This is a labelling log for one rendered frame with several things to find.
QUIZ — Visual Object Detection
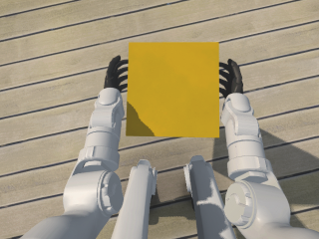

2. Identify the right robot hand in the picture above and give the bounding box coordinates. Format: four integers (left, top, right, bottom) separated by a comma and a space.
218, 59, 243, 99

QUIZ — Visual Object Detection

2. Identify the robot right upper arm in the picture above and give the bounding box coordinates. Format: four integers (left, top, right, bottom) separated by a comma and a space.
223, 180, 319, 239

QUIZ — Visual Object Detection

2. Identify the robot shin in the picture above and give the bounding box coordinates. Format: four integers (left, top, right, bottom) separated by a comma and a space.
188, 154, 214, 197
129, 159, 152, 200

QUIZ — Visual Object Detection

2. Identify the robot left upper arm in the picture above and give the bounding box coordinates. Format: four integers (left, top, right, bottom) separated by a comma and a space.
19, 169, 124, 239

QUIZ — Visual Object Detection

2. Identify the left robot hand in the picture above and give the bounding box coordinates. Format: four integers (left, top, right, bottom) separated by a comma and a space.
104, 55, 129, 92

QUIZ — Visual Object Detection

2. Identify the right robot shin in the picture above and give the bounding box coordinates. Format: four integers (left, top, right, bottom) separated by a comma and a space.
188, 154, 214, 197

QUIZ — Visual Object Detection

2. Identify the robot left forearm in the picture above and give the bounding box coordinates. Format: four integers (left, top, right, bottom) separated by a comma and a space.
63, 88, 125, 208

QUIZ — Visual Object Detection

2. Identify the left robot shin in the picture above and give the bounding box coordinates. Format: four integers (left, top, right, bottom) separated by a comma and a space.
129, 159, 152, 200

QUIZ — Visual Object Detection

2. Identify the robot right forearm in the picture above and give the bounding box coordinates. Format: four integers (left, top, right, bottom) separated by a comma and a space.
220, 93, 291, 218

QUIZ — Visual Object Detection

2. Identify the carton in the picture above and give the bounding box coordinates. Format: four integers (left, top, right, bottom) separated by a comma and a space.
126, 42, 219, 138

